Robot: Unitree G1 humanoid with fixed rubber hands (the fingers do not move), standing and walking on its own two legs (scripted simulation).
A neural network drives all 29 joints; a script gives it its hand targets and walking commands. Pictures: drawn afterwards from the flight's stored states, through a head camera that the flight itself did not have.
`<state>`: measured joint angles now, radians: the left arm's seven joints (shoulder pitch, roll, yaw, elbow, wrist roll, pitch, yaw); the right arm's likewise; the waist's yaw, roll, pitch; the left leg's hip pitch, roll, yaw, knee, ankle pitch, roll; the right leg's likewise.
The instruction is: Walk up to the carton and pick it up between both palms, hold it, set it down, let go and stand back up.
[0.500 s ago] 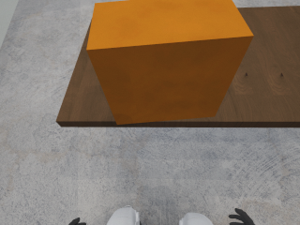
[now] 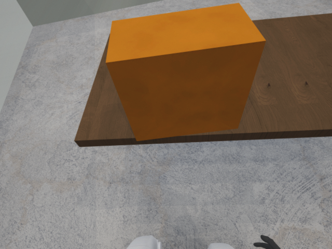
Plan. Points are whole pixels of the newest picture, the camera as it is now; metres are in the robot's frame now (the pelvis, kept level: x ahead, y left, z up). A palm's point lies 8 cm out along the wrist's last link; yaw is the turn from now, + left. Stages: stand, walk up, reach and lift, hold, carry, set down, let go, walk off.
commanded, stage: stand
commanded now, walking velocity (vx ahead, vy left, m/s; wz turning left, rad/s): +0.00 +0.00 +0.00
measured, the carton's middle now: (181, 80) +0.52 -0.05 +0.09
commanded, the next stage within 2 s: none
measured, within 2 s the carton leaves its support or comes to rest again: neither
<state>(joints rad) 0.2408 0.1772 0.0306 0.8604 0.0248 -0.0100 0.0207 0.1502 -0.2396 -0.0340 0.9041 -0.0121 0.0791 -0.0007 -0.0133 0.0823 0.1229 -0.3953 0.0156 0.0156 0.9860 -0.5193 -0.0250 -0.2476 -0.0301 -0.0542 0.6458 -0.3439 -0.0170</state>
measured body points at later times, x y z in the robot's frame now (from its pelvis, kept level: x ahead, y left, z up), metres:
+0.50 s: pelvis -0.03 +0.03 -0.01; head -0.01 +0.01 +0.44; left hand +0.04 +0.29 -0.13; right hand +0.04 -0.22 -0.16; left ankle -0.02 +0.15 -0.71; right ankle -0.03 -0.08 -0.72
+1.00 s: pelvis -0.03 +0.06 +0.00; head -0.02 +0.05 +0.45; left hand +0.04 +0.32 -0.13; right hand +0.05 -0.20 -0.13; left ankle -0.02 +0.16 -0.72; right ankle -0.03 -0.08 -0.72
